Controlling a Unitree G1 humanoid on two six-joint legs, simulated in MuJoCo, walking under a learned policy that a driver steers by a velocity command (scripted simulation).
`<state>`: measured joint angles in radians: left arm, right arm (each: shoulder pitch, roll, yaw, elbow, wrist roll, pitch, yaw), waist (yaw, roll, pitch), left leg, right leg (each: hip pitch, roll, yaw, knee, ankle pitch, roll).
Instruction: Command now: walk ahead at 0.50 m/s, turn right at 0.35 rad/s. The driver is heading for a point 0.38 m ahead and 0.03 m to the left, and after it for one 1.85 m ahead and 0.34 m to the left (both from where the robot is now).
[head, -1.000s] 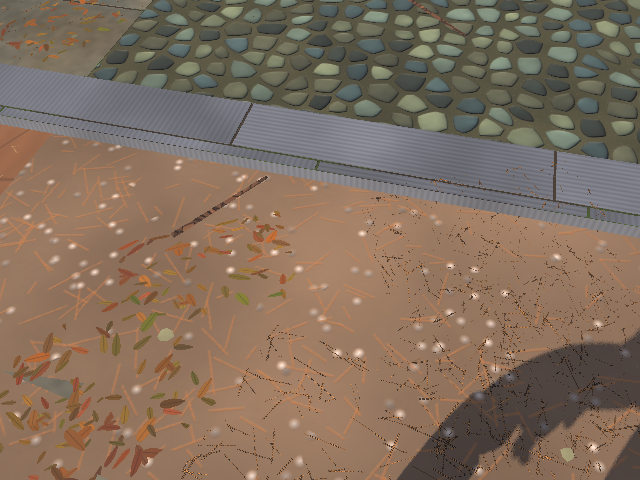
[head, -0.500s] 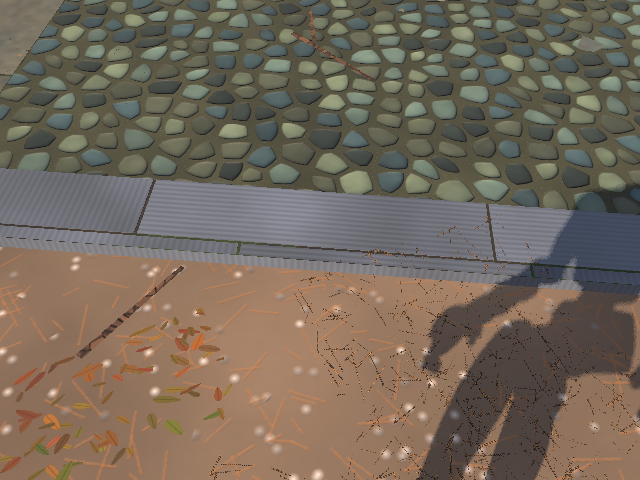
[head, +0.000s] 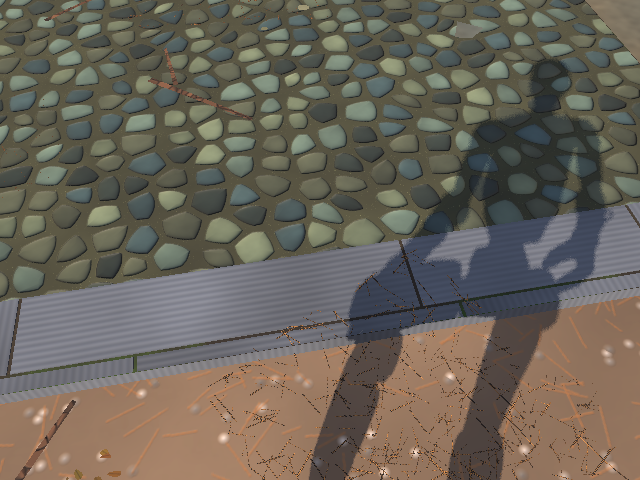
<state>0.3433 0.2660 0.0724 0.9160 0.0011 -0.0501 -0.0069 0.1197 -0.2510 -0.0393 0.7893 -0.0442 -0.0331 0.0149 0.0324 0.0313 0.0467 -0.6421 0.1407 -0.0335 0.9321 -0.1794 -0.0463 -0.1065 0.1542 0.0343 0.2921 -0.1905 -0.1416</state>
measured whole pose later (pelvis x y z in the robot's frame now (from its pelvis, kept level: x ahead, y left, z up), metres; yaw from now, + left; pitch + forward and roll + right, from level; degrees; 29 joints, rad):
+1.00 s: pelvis +0.29 +0.05 -0.02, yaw +5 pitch +0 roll -1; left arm 0.16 0.27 0.07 0.94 0.01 0.04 0.06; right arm 0.29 -0.24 -0.05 0.92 -0.03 0.01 -0.01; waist -0.03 0.00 0.04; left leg -0.30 -0.04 -0.01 0.65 -0.34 0.06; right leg -0.33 -0.03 -0.11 0.67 -0.35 -0.01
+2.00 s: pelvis +0.41 +0.11 +0.00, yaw +19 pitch +0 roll +0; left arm 0.25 0.26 0.06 0.93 0.04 -0.04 -0.04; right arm 0.35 -0.22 -0.04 0.97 -0.02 -0.08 0.01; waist 0.00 -0.05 0.01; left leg -0.05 -0.07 0.05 0.24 -0.21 0.08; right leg -0.53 -0.08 -0.02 1.02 -0.22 -0.05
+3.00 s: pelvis +0.87 +0.27 +0.04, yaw +18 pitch -1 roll +0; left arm 0.04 0.24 0.05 0.89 0.02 -0.02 -0.05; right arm 0.50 -0.15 -0.03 1.07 -0.03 -0.10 0.00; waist -0.06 -0.04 0.03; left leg 0.07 -0.05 0.14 0.16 -0.23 0.07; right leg -0.67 -0.08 0.00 0.98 -0.08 -0.05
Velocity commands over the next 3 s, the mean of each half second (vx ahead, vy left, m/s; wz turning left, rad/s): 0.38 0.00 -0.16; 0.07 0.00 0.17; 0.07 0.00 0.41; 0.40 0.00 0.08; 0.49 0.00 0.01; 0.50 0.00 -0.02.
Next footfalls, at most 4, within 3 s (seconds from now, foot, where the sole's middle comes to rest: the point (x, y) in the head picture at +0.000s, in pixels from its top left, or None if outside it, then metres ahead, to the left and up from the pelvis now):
0.26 left None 0.32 0.14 -0.78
0.68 right None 0.36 -0.07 -0.78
1.34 right None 0.34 -0.07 -0.78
1.78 left None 0.38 0.18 -0.78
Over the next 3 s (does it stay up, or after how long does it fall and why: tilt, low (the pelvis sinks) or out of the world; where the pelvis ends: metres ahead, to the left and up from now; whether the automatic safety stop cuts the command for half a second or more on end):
stays up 0.87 0.27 0.04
